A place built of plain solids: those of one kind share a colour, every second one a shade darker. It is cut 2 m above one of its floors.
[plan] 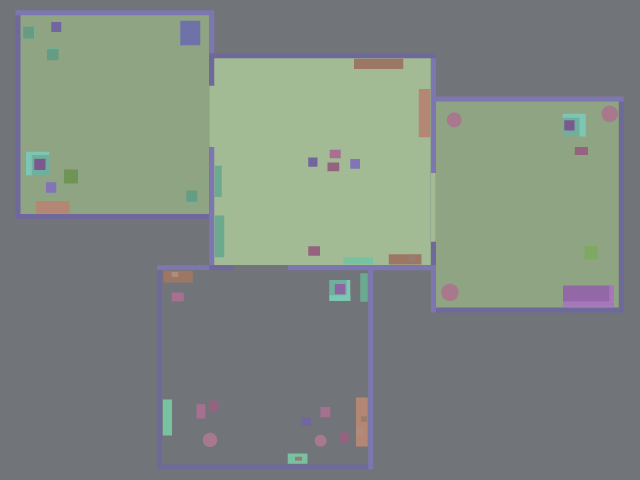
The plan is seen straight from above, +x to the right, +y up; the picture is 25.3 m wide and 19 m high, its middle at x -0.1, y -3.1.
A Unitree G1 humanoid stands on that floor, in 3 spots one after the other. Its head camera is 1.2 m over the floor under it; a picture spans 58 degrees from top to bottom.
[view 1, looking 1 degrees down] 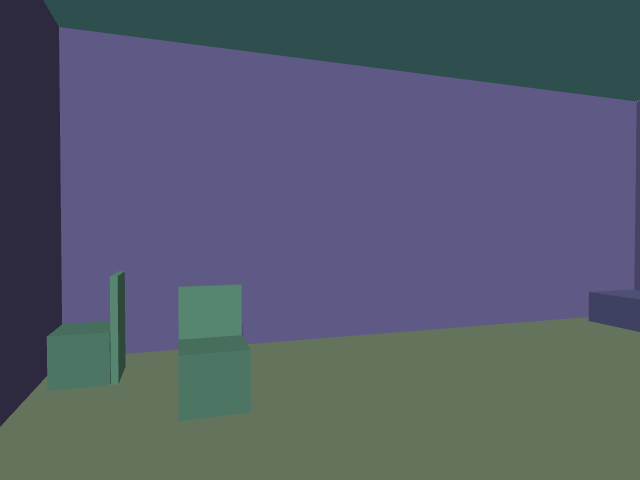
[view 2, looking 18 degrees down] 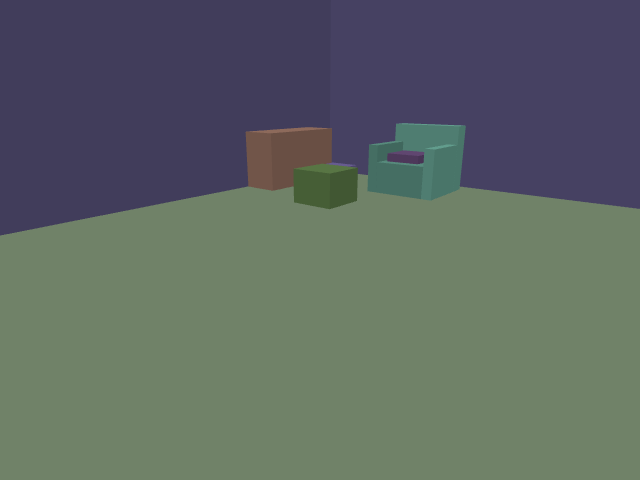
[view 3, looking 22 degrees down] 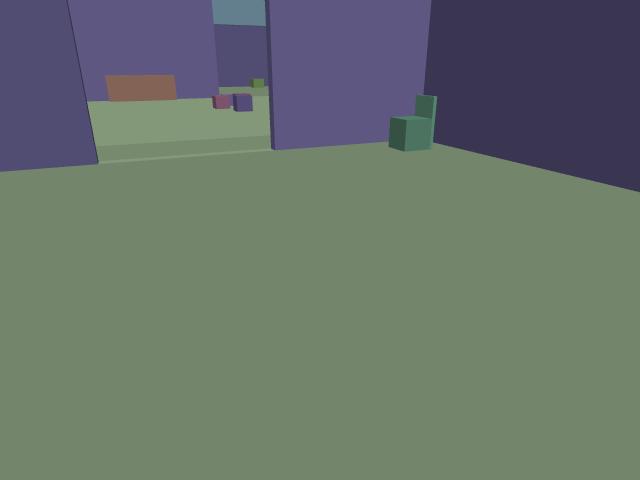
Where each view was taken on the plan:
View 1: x -10.89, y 1.15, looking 72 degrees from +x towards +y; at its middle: wall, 4.89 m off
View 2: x -5.86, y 2.64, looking -141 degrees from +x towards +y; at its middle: floor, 3.88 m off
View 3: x -10.80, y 2.64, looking -24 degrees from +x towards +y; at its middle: floor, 3.20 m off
